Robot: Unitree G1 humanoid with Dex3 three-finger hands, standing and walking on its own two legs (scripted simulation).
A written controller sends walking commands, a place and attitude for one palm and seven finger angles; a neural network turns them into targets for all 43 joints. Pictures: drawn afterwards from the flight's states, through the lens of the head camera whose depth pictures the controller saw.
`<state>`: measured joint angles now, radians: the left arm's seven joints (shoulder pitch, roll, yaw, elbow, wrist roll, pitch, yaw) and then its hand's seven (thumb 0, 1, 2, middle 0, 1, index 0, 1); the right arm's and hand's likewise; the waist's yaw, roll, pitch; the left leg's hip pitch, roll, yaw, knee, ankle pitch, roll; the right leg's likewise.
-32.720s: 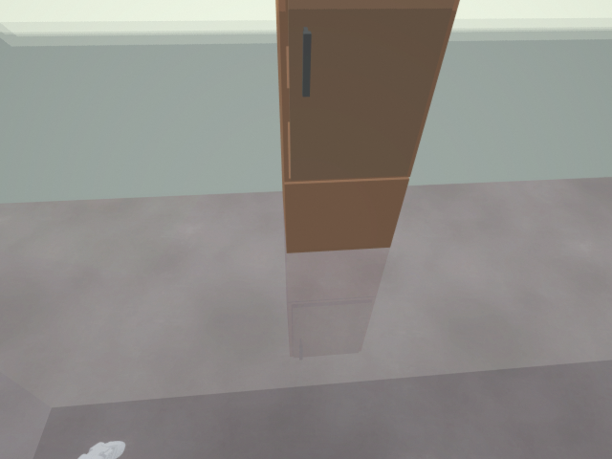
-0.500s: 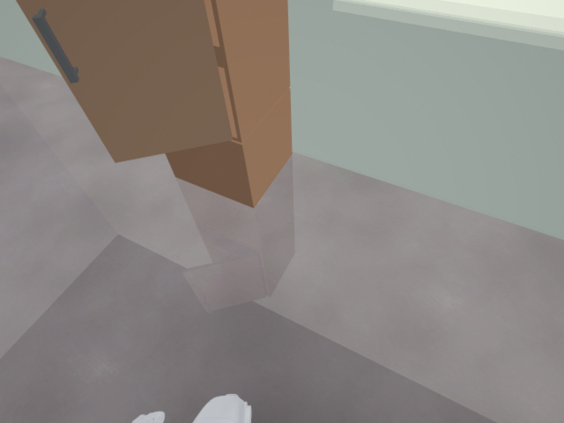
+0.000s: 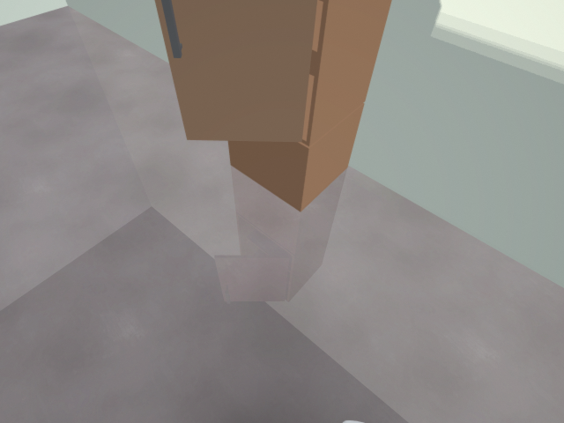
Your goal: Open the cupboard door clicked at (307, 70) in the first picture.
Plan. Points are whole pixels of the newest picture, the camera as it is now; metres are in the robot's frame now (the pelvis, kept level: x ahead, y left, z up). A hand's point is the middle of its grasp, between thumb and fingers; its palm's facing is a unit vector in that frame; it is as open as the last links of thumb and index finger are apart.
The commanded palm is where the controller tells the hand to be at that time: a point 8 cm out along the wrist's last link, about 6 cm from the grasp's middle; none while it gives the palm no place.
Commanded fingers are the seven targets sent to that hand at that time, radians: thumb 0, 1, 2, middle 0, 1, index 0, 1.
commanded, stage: take the last steps up to it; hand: left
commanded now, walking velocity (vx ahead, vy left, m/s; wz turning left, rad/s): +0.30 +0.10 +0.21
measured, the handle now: (172, 22) +1.00 +0.37 +0.07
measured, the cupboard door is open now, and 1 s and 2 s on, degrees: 41 41 41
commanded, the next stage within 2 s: come to a stop and stand still in 1.36 s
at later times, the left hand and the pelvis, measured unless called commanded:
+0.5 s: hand out of the picture +0.00 +0.16 -0.16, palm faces +0.22 -0.96 -0.18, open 7.3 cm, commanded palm none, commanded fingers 0.00 0.90 0.90 -0.20 -0.30 -0.20 -0.30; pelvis +0.10 +0.01 +0.00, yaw +9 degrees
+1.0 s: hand (142, 290) +0.35 +0.30 -0.15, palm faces +0.10 -0.97 -0.21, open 7.3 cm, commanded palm none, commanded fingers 0.00 0.90 0.90 -0.20 -0.30 -0.20 -0.30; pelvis +0.26 +0.10 +0.00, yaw +4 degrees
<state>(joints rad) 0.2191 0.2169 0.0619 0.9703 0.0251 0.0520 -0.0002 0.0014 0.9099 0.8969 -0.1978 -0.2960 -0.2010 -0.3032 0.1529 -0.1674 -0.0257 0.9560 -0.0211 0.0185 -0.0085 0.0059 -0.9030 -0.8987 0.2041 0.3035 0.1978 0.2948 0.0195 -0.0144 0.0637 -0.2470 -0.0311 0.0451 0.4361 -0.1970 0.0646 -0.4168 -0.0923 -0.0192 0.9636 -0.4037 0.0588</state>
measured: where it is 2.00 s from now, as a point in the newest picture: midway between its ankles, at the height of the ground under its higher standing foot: (266, 340)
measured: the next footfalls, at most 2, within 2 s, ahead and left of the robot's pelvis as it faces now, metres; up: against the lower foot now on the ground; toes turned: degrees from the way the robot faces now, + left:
right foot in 0.14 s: +0.02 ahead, -0.13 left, +0.00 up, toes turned -3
left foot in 0.60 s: +0.25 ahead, +0.19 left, +0.00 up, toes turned +16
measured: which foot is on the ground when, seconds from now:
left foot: down 0.00-0.14, up 0.16-0.58, down 0.60-1.00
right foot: up 0.00-0.12, down 0.14-0.60, up 0.62-1.00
